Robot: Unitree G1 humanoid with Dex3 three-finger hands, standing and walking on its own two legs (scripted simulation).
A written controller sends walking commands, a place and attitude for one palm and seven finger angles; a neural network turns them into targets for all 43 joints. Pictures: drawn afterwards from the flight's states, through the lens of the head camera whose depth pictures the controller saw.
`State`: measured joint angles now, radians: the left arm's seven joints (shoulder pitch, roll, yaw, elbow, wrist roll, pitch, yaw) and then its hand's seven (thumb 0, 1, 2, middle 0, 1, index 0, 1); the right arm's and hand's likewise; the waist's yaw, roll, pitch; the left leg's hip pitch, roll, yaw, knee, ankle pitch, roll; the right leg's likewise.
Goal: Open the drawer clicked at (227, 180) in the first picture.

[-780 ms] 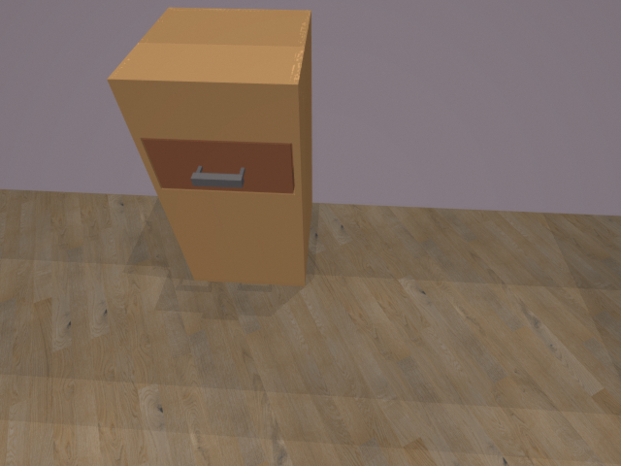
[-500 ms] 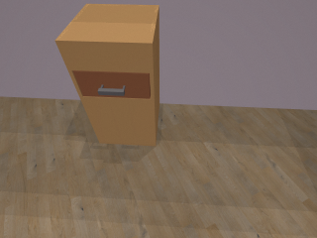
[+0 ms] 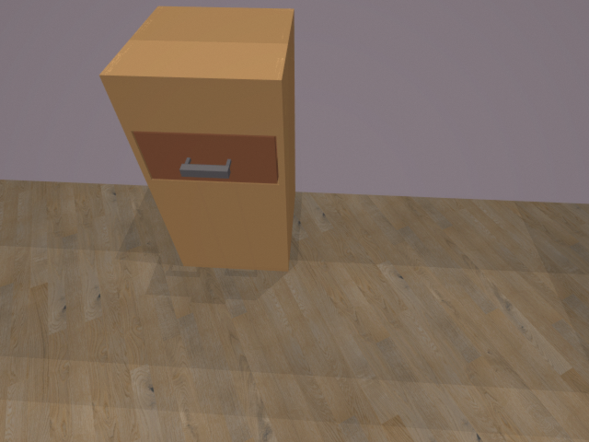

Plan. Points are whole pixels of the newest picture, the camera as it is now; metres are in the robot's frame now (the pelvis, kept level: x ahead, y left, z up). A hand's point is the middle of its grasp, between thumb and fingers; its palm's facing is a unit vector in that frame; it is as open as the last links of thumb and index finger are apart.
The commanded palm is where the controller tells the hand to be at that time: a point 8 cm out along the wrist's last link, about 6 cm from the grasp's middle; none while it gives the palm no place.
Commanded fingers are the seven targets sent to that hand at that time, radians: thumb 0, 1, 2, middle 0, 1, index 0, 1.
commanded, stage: look at it before walking up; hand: left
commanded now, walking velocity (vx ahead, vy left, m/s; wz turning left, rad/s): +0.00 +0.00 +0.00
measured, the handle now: (207, 166) +0.83 +0.30 -0.20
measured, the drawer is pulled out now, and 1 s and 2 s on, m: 0.00 0.00 0.00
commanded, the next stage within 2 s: take the last steps up to it in 0.06 s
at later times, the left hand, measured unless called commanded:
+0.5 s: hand out of the picture -0.02 +0.19 -0.19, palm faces +0.13 -0.98 -0.17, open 7.4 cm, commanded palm none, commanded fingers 0.00 0.90 0.90 -0.20 -0.30 -0.20 -0.30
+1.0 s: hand (180, 369) +0.26 +0.22 -0.18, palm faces +0.07 -0.98 -0.21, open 7.4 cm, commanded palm none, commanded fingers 0.00 0.90 0.90 -0.20 -0.30 -0.20 -0.30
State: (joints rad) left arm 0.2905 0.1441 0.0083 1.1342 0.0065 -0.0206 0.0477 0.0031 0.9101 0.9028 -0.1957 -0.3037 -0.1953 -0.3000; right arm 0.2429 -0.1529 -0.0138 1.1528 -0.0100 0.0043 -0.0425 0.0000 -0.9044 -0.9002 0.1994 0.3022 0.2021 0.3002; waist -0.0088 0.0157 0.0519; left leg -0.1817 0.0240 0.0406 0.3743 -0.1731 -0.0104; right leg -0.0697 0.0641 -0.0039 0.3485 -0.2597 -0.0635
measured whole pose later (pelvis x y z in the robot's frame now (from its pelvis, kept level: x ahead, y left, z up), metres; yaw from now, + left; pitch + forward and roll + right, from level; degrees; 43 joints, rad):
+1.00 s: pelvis +0.19 +0.04 -0.01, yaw +2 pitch +0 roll +0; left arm 0.20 0.14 0.07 0.99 0.03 -0.05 0.02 0.00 0.91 0.90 -0.19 -0.30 -0.19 -0.30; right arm 0.33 -0.13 -0.05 1.11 -0.02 0.00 0.00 0.00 -0.90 -0.90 0.20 0.30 0.20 0.30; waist -0.03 0.02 0.07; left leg -0.37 0.04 0.04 0.96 -0.49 0.04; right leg -0.30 -0.02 -0.11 0.55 -0.25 -0.04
